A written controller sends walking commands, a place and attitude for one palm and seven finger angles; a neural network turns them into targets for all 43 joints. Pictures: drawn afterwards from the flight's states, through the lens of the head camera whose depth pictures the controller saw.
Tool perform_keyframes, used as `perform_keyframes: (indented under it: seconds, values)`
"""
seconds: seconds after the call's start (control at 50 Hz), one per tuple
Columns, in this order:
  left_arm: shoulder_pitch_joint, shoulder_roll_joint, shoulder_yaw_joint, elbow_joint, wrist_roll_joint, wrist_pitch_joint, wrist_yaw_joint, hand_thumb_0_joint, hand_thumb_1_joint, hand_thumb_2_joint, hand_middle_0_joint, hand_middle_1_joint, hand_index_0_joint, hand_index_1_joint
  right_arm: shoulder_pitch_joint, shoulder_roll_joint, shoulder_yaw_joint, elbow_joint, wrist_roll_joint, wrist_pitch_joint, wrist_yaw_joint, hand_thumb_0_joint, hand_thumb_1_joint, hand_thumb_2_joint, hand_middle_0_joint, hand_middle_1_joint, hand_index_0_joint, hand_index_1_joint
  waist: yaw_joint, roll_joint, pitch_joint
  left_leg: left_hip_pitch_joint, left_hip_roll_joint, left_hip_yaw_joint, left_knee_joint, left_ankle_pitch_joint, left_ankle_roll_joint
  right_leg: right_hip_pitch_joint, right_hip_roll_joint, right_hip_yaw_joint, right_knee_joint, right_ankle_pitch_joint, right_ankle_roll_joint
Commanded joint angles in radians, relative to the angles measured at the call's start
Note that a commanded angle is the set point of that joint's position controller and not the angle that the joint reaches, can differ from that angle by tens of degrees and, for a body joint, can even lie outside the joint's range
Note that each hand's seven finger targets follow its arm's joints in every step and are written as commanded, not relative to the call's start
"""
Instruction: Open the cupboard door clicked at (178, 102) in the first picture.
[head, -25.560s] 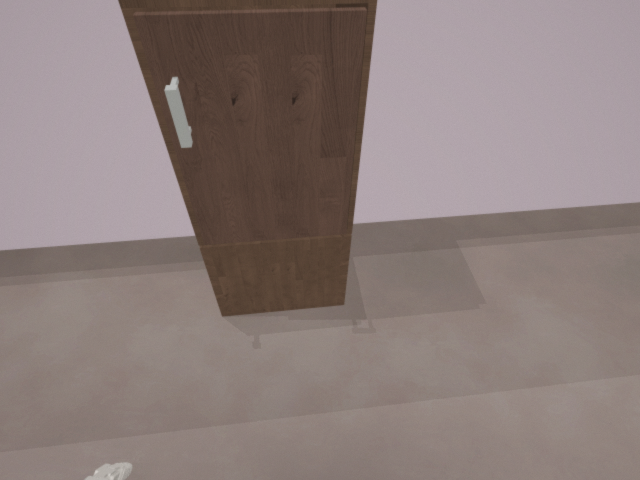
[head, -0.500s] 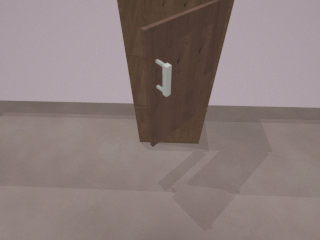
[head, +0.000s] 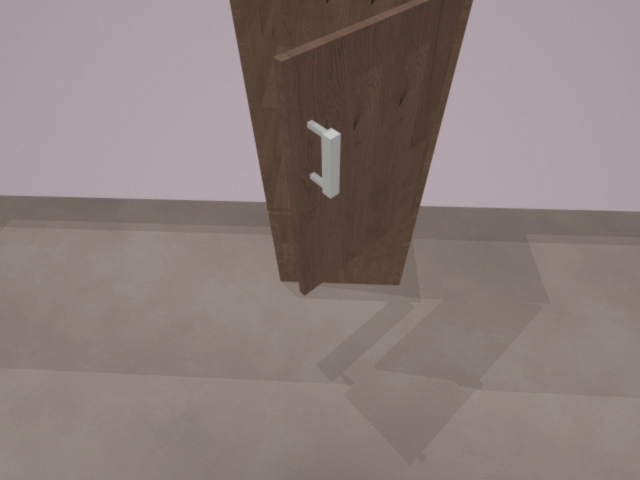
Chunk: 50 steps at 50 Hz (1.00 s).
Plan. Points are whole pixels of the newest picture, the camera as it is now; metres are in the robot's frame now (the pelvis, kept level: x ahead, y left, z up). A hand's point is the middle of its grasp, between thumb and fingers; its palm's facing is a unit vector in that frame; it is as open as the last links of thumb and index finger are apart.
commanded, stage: look to check the result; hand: left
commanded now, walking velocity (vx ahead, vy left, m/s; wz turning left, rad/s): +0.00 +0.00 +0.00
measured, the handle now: (322, 159) +0.58 +0.03 +0.06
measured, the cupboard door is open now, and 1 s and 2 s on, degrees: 44 44 44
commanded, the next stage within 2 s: walk to a spot facing it in 0.06 s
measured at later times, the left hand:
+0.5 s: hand out of the picture +0.08 +0.21 -0.18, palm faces -0.11 -0.96 -0.24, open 7.4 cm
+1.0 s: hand out of the picture +0.09 +0.17 -0.17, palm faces -0.32 -0.91 -0.27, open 7.4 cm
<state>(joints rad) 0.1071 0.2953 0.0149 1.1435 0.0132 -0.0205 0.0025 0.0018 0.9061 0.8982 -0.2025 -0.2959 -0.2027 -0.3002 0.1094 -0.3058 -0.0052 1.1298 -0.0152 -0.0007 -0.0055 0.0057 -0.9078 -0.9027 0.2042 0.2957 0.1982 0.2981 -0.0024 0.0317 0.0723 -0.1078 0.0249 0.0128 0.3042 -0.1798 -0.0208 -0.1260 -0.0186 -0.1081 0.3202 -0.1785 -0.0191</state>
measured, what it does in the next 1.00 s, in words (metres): lifts its left foot, turning right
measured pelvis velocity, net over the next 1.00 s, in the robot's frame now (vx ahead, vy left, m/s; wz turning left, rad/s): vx -0.02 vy -0.01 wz -0.40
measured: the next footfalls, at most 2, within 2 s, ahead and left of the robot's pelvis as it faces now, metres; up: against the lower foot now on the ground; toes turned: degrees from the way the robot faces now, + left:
left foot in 1.12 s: +0.08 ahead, +0.11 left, +0.00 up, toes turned -26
right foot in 1.42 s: -0.06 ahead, -0.13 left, +0.00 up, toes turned -40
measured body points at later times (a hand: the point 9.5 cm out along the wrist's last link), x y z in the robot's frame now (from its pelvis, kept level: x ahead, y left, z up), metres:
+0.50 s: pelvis +0.00 +0.01 -0.01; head +0.04 +0.00 +0.44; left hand +0.08 +0.26 -0.16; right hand +0.03 -0.25 -0.16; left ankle -0.01 +0.13 -0.75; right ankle +0.00 -0.10 -0.75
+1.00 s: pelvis -0.02 -0.01 -0.01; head +0.04 -0.04 +0.44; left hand +0.11 +0.21 -0.15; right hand +0.01 -0.30 -0.15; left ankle +0.02 +0.14 -0.69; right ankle -0.04 -0.11 -0.75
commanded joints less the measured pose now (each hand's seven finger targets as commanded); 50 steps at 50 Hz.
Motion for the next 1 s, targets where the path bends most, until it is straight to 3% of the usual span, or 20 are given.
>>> perform_keyframes:
  seconds: [0.0,0.16,0.2,0.24,0.38,0.44,0.48,0.5,0.52,0.56,0.6,0.64,0.66,0.68,0.7,0.72,0.74,0.78,0.84,0.98]
  values:
    - [-0.017,0.201,0.037,-0.052,-0.004,-0.020,0.016,0.000,0.900,0.900,-0.200,-0.300,-0.200,-0.300,-0.002,-0.176,-0.027,-0.047,-0.002,-0.016,-0.014,0.000,-0.900,-0.900,0.200,0.300,0.200,0.300,-0.003,-0.048,-0.117,0.014,0.098,-0.071,-0.030,0.190,0.032,0.057,-0.127,0.116,-0.046,0.205,-0.024]
    - [-0.012,0.194,0.035,-0.050,-0.003,-0.019,0.016,0.000,0.900,0.900,-0.200,-0.300,-0.200,-0.300,0.000,-0.163,-0.023,-0.043,-0.003,-0.016,-0.014,0.000,-0.900,-0.900,0.200,0.300,0.200,0.300,-0.001,-0.028,-0.107,0.015,0.096,-0.069,-0.035,0.186,0.032,0.058,-0.127,0.119,-0.052,0.195,-0.024]
    - [-0.010,0.175,0.036,-0.056,-0.003,-0.012,0.016,0.000,0.900,0.900,-0.200,-0.300,-0.200,-0.300,0.014,-0.145,-0.023,-0.042,-0.005,-0.013,-0.019,0.000,-0.900,-0.900,0.200,0.300,0.200,0.300,-0.005,-0.033,-0.110,0.029,0.105,-0.049,-0.014,0.199,0.026,0.041,-0.123,0.133,-0.036,0.245,-0.024]
    - [0.025,0.108,0.027,-0.053,-0.003,0.009,0.021,0.000,0.900,0.900,-0.200,-0.300,-0.200,-0.300,0.067,-0.064,-0.011,-0.034,-0.006,0.002,-0.024,0.000,-0.900,-0.900,0.200,0.300,0.200,0.300,-0.010,-0.036,-0.110,0.022,0.108,-0.011,0.026,0.195,0.013,0.022,-0.125,0.140,0.001,0.293,-0.016]
    - [0.055,0.134,0.067,-0.125,0.006,0.047,0.012,0.000,0.900,0.900,-0.200,-0.300,-0.200,-0.300,0.101,-0.076,-0.051,-0.107,-0.004,0.023,-0.042,0.000,-0.900,-0.900,0.200,0.300,0.200,0.300,-0.009,-0.092,-0.098,-0.037,0.110,0.065,0.156,0.099,0.013,-0.048,-0.124,0.221,0.103,0.365,-0.048]
    - [0.045,0.116,0.073,-0.162,0.007,0.057,0.005,0.000,0.900,0.900,-0.200,-0.300,-0.200,-0.300,0.113,-0.079,-0.061,-0.133,-0.006,0.023,-0.044,0.000,-0.900,-0.900,0.200,0.300,0.200,0.300,-0.016,-0.038,-0.076,-0.027,0.145,0.041,0.137,0.056,0.030,-0.138,-0.085,0.224,0.153,0.269,-0.039]
    - [0.031,0.081,0.073,-0.194,0.007,0.062,-0.004,0.000,0.900,0.900,-0.200,-0.300,-0.200,-0.300,0.125,-0.109,-0.072,-0.144,-0.014,0.019,-0.047,0.000,-0.900,-0.900,0.200,0.300,0.200,0.300,-0.021,0.081,-0.064,-0.007,0.239,-0.039,0.056,0.060,0.076,-0.228,-0.011,0.163,0.296,0.131,-0.010]
    - [0.018,0.060,0.073,-0.211,0.007,0.067,-0.010,0.000,0.900,0.900,-0.200,-0.300,-0.200,-0.300,0.135,-0.124,-0.077,-0.146,-0.016,0.014,-0.048,0.000,-0.900,-0.900,0.200,0.300,0.200,0.300,-0.023,0.179,-0.052,-0.016,0.321,-0.101,-0.002,0.121,0.131,-0.267,0.023,0.112,0.442,-0.115,0.006]
    - [0.010,0.049,0.076,-0.225,0.007,0.073,-0.011,0.000,0.900,0.900,-0.200,-0.300,-0.200,-0.300,0.139,-0.120,-0.077,-0.152,-0.017,0.009,-0.049,0.000,-0.900,-0.900,0.200,0.300,0.200,0.300,-0.023,0.218,-0.052,-0.007,0.378,-0.142,-0.030,0.194,0.186,-0.313,0.027,0.111,0.603,-0.328,0.013]
    - [0.014,0.040,0.085,-0.237,0.006,0.081,-0.018,0.000,0.900,0.900,-0.200,-0.300,-0.200,-0.300,0.119,-0.111,-0.075,-0.170,-0.021,0.003,-0.052,0.000,-0.900,-0.900,0.200,0.300,0.200,0.300,-0.005,0.164,-0.040,-0.037,0.393,-0.104,-0.007,0.255,0.207,-0.334,-0.010,0.145,0.680,-0.362,0.018]
    - [0.044,0.013,0.079,-0.235,0.006,0.070,-0.026,0.000,0.900,0.900,-0.200,-0.300,-0.200,-0.300,0.076,-0.117,-0.080,-0.189,-0.027,0.001,-0.048,0.000,-0.900,-0.900,0.200,0.300,0.200,0.300,0.020,0.162,-0.052,-0.030,0.349,-0.005,0.068,0.352,0.162,-0.261,-0.021,0.100,0.537,-0.338,0.015]
    - [0.119,0.016,0.085,-0.221,0.004,0.063,-0.029,0.000,0.900,0.900,-0.200,-0.300,-0.200,-0.300,0.063,-0.125,-0.086,-0.198,-0.021,0.007,-0.046,0.000,-0.900,-0.900,0.200,0.300,0.200,0.300,0.048,0.106,-0.083,-0.076,0.307,0.049,0.176,0.270,0.104,-0.120,-0.004,0.059,0.342,-0.198,0.014]
    - [0.188,0.045,0.097,-0.200,0.009,0.056,-0.025,0.000,0.900,0.900,-0.200,-0.300,-0.200,-0.300,0.043,-0.114,-0.088,-0.206,-0.012,0.012,-0.044,0.000,-0.900,-0.900,0.200,0.300,0.200,0.300,0.086,0.003,-0.097,-0.141,0.249,0.095,0.314,0.154,0.054,-0.006,-0.012,0.080,0.163,-0.009,0.005]
    - [0.236,0.166,0.120,-0.193,0.024,0.040,-0.008,0.000,0.900,0.900,-0.200,-0.300,-0.200,-0.300,0.050,-0.039,-0.082,-0.236,0.004,0.017,-0.038,0.000,-0.900,-0.900,0.200,0.300,0.200,0.300,0.095,-0.360,-0.099,-0.354,0.088,0.174,0.576,-0.228,-0.021,0.096,-0.241,0.458,-0.024,0.255,-0.068]
    - [0.258,0.211,0.125,-0.190,0.010,0.041,0.006,0.000,0.900,0.900,-0.200,-0.300,-0.200,-0.300,0.005,-0.028,-0.075,-0.261,0.004,0.026,-0.034,0.000,-0.900,-0.900,0.200,0.300,0.200,0.300,0.115,-0.396,-0.069,-0.446,0.012,0.067,0.779,-0.479,-0.031,0.050,-0.351,0.635,-0.027,0.484,-0.152]
    - [0.239,0.195,0.125,-0.199,0.005,0.041,0.016,0.000,0.900,0.900,-0.200,-0.300,-0.200,-0.300,0.030,-0.031,-0.078,-0.261,0.006,0.034,-0.030,0.000,-0.900,-0.900,0.200,0.300,0.200,0.300,0.087,-0.301,-0.080,-0.457,0.047,-0.017,0.861,-0.423,-0.023,0.039,-0.354,0.576,-0.015,0.392,-0.205]
    - [0.182,0.173,0.121,-0.223,0.008,0.045,0.019,0.000,0.900,0.900,-0.200,-0.300,-0.200,-0.300,0.011,-0.017,-0.077,-0.258,0.007,0.033,-0.025,0.000,-0.900,-0.900,0.200,0.300,0.200,0.300,0.067,-0.232,-0.046,-0.478,0.058,-0.024,0.884,-0.389,-0.027,-0.030,-0.308,0.577,-0.021,0.196,-0.226]
    - [0.107,0.118,0.110,-0.247,0.011,0.041,0.025,0.000,0.900,0.900,-0.200,-0.300,-0.200,-0.300,0.008,-0.022,-0.078,-0.245,0.003,0.030,-0.027,0.000,-0.900,-0.900,0.200,0.300,0.200,0.300,0.027,-0.217,-0.062,-0.466,0.068,-0.036,0.878,-0.286,-0.038,-0.030,-0.232,0.499,0.021,0.272,-0.194]
    - [0.137,0.121,0.110,-0.250,0.012,0.032,0.025,0.000,0.900,0.900,-0.200,-0.300,-0.200,-0.300,0.011,0.016,-0.071,-0.247,0.006,0.030,-0.022,0.000,-0.900,-0.900,0.200,0.300,0.200,0.300,0.025,-0.118,-0.132,-0.391,0.040,-0.008,0.758,-0.252,-0.047,-0.006,-0.193,0.457,0.053,0.365,-0.182]
    - [0.155,0.136,0.118,-0.250,0.018,0.042,0.017,0.000,0.900,0.900,-0.200,-0.300,-0.200,-0.300,-0.026,0.012,-0.070,-0.286,0.018,0.018,-0.030,0.000,-0.900,-0.900,0.200,0.300,0.200,0.300,0.038,-0.211,-0.131,-0.309,-0.008,-0.014,0.482,-0.267,-0.034,-0.002,-0.163,0.539,0.071,0.379,-0.178]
